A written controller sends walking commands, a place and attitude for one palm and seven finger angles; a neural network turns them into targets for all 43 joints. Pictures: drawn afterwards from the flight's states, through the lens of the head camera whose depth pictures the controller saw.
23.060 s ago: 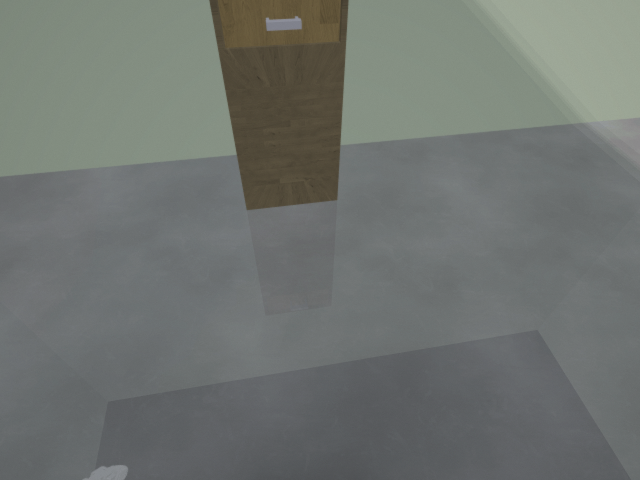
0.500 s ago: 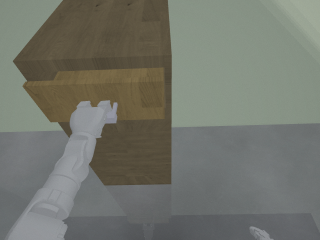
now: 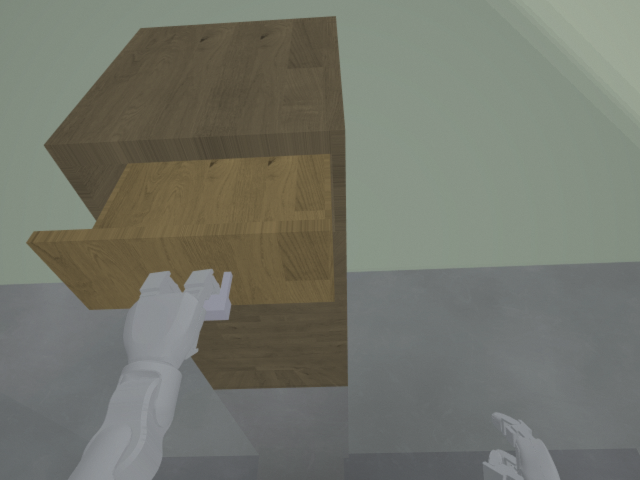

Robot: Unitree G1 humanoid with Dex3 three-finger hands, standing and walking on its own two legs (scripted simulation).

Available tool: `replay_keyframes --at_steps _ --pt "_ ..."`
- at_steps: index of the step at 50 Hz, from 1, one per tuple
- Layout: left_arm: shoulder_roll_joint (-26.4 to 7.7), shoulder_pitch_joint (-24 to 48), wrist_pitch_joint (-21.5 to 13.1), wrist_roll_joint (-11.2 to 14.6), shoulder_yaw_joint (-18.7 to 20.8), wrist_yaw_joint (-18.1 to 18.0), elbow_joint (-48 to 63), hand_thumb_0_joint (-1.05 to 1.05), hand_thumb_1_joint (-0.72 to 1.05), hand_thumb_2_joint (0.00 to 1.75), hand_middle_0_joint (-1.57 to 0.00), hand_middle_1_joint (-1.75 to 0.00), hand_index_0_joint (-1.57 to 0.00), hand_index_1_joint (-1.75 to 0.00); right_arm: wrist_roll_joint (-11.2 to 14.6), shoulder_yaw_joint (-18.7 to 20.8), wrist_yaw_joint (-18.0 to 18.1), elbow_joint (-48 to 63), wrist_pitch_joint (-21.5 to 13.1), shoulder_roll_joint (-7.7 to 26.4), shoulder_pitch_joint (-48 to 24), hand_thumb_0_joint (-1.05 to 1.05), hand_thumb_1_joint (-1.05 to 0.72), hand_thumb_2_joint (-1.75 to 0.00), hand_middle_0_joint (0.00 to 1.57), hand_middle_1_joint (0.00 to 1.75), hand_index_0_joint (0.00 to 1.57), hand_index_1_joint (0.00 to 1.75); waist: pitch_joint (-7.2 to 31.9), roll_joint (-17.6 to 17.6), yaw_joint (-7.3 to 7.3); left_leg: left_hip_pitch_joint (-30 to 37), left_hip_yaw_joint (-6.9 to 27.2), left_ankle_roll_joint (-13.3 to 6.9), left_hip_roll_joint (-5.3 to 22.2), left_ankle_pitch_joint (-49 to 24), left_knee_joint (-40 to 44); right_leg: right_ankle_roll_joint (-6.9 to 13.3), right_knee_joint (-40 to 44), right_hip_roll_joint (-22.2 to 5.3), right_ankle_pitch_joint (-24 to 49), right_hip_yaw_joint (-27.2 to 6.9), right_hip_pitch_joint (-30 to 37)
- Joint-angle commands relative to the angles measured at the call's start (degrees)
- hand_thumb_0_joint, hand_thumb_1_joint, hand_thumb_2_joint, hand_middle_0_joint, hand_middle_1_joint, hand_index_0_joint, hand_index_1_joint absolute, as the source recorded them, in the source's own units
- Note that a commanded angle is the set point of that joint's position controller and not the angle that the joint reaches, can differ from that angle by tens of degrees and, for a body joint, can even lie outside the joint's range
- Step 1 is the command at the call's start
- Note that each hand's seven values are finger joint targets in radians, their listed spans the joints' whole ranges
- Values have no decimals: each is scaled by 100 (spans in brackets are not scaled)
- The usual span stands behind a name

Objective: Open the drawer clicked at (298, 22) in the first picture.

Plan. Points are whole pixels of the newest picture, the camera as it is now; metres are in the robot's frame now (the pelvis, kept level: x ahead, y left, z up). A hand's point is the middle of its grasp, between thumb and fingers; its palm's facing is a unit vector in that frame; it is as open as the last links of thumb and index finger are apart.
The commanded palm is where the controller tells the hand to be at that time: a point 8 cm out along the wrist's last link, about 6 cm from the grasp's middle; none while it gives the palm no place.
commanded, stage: pull the drawer open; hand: left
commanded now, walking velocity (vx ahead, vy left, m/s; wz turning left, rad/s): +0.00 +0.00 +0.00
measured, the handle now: (190, 294) +0.34 +0.21 +0.05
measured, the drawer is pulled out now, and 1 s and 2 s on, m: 0.15 0.30 0.29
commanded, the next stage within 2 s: open the thumb to release the handle in 1.00 s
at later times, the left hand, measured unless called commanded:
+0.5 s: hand (166, 427) +0.18 +0.19 +0.03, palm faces +0.01 -0.14 -0.99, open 5.9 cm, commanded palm +0.13 +0.19 +0.09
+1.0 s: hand (153, 475) +0.13 +0.19 +0.03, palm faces +0.01 -0.14 -0.99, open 6.1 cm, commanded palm +0.08 +0.20 +0.09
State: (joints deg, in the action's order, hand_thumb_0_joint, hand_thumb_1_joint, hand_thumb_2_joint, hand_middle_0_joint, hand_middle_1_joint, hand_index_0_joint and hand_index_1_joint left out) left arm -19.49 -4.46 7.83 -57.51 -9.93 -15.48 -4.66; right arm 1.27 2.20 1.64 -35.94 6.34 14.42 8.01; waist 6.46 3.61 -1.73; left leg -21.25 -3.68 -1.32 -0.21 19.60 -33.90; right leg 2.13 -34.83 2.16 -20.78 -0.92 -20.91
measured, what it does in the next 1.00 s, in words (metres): stands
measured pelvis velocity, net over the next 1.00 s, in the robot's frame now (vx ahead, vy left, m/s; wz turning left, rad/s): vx -0.02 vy -0.02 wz -0.02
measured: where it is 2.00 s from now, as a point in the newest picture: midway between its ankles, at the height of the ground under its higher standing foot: outside the picture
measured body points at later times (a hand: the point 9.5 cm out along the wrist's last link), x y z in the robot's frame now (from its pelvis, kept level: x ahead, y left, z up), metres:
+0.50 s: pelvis +0.00 -0.01 -0.01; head +0.00 -0.05 +0.44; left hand +0.17 +0.19 +0.09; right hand +0.22 -0.21 -0.10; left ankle -0.03 +0.10 -0.73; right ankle -0.04 -0.10 -0.73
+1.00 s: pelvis -0.02 -0.02 -0.02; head -0.01 -0.06 +0.43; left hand +0.12 +0.19 +0.09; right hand +0.20 -0.24 -0.10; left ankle -0.03 +0.10 -0.73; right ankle -0.04 -0.10 -0.73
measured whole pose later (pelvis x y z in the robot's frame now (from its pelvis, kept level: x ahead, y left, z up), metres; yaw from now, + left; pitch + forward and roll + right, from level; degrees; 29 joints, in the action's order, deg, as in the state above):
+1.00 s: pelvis -0.02 -0.02 -0.02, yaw -1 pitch +7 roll +1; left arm -23.2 -42.5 1.3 -56.2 -5.0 -22.0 22.4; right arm -1.2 0.2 -2.3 -30.5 5.7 14.2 6.6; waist 6.8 3.5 -3.5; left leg -25.9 -3.9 0.4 1.6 22.7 -42.1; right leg 3.9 -43.8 3.9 -23.9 -1.0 -26.3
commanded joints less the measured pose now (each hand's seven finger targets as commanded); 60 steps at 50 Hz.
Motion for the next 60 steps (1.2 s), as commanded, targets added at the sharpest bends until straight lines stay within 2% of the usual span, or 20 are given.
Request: replay_keyframes --at_steps 1,7,9,12,16,18,21,24,28,30,38,40,44,46,49,54,55,56,58,60 --pt "-895 481 246 -10 894 -253 1403 0 90 90 -40 -135 -40 -135 -38 72 -22 944 -302 482 -896 0 -90 -90 20 30 20 30 1162 -359 -313 729 178 -15 -177 -2422 155 12 211 12 2813 52 699" --pt "-676 -189 184 -98 640 -192 2045 0 90 90 -40 -135 -40 -135 -97 4 -149 1055 -296 408 -1073 0 -90 -90 20 30 20 30 1012 -257 -337 959 245 6 -149 -2736 64 22 189 40 2846 54 560" --pt "-611 -562 148 -66 592 -176 2163 0 90 90 -40 -135 -40 -135 -116 -36 -178 1108 -307 355 -1084 0 -90 -90 20 30 20 30 961 -431 -376 896 251 -5 -159 -2626 52 6 176 24 2847 68 597" --pt "-783 -776 58 -120 761 -187 2431 0 90 90 -40 -135 -40 -135 -154 -65 -193 1122 -313 358 -1152 0 -90 -90 20 30 20 30 921 -287 -403 883 230 13 -178 -2520 32 19 186 21 2944 -39 610" --pt "-627 -1502 -70 -120 621 -219 2797 0 90 90 -40 -135 -40 -135 -192 -90 -286 1201 -347 299 -1189 0 -90 -90 20 30 20 30 837 -269 -446 826 239 8 -178 -2541 -66 10 107 -4 3023 -53 543" --pt "-712 -1684 -123 -115 696 -248 3020 0 90 90 -40 -135 -40 -135 -211 -102 -316 1227 -358 305 -1203 0 -90 -90 20 30 20 30 851 -252 -464 760 242 9 -183 -2383 -84 13 94 -31 2983 -99 539" --pt "-821 -2300 -244 -85 891 -324 3080 0 90 90 -40 -135 -40 -135 -220 -97 -337 1258 -383 302 -1184 0 -90 -90 20 30 20 30 747 -487 -494 567 240 7 -194 -2203 -138 -14 53 -44 3068 -183 513" --pt "-714 -2462 -295 -111 798 -412 3285 0 90 90 -40 -135 -40 -135 -239 -78 -367 1281 -378 314 -1185 0 -90 -90 20 30 20 30 646 -297 -469 498 249 10 -180 -1981 -193 16 33 -44 2665 -191 295" --pt "-759 -3110 -371 -62 875 -554 3523 0 90 90 -40 -135 -40 -135 -250 -58 -402 1393 -417 348 -1116 0 -90 -90 20 30 20 30 724 -358 -514 383 261 6 -172 -1809 -338 5 -38 -79 2515 -248 167" --pt "-796 -3382 -417 -15 936 -605 3547 0 90 90 -40 -135 -40 -135 -250 -42 -410 1408 -427 357 -1089 0 -90 -90 20 30 20 30 649 -558 -508 264 267 -1 -183 -1638 -391 -23 -31 -98 2497 -312 92" --pt "-1192 -4415 -497 134 1524 -885 3754 0 90 90 -40 -135 -40 -135 -240 -83 -377 1544 -419 413 -1100 0 -90 -90 20 30 20 30 559 -531 -615 -28 226 20 -197 -1173 -546 -37 33 -198 2211 -625 -4" --pt "-1126 -4830 -524 200 1565 -897 3663 0 90 90 -40 -135 -40 -135 -207 -83 -382 1537 -414 403 -1131 0 -90 -90 20 30 20 30 414 -423 -663 -143 201 30 -190 -1143 -537 -40 14 -190 2307 -611 36" --pt "-1115 -4718 -463 183 1560 -965 3801 0 90 90 -40 -135 -40 -135 -228 -74 -409 1565 -368 423 -1121 0 -90 -90 20 30 20 30 510 -198 -619 -114 207 25 -180 -1226 -575 -9 -73 -155 2237 -568 -73" --pt "-1165 -4697 -460 172 1648 -999 3709 0 90 90 -40 -135 -40 -135 -236 -64 -407 1539 -361 419 -1104 0 -90 -90 20 30 20 30 462 -355 -593 -159 223 20 -180 -1240 -602 -14 -100 -131 2301 -564 -132" --pt "-1104 -4682 -433 161 1600 -1037 3763 0 90 90 -40 -135 -40 -135 -236 -49 -408 1559 -358 419 -1086 0 -90 -90 20 30 20 30 546 -179 -592 -112 220 19 -168 -1256 -608 4 -149 -118 2171 -498 -159" --pt "-1127 -4687 -442 161 1633 -1075 3776 0 90 90 -40 -135 -40 -135 -234 -30 -408 1563 -372 408 -1028 0 -90 -90 20 30 20 30 670 -381 -583 -110 249 14 -168 -1392 -694 -13 -242 -131 2543 -520 -119" --pt "-974 -2804 -349 -31 1250 -1073 3679 0 90 90 -40 -135 -40 -135 -308 -46 -368 1349 -284 467 -1053 0 -90 -90 20 30 20 30 448 -389 -141 -81 350 -8 -235 -1173 -726 -8 -243 -105 2185 -463 -625" --pt "-985 -2674 -363 -60 1385 -1101 3640 0 83 87 -40 -134 -40 -134 -320 42 -320 1417 -343 387 -971 0 -90 -90 20 30 20 30 524 -368 -282 43 339 -18 -195 -1066 -733 -15 -175 -93 1792 -404 -656" --pt "-973 -2950 -303 -85 1385 -1108 3297 0 69 81 -38 -133 -38 -133 -282 23 -261 1373 -403 350 -928 0 -90 -90 20 30 20 30 657 -318 -363 149 322 -21 -190 -1002 -707 -1 -135 -68 1508 -347 -603" --pt "-910 -2964 -255 -22 1238 -1011 3296 0 55 75 -38 -131 -38 -131 -239 11 -231 1364 -409 338 -962 0 -90 -90 20 30 20 30 766 -494 -399 122 315 -25 -190 -1109 -651 -32 -168 -87 1823 -264 -372"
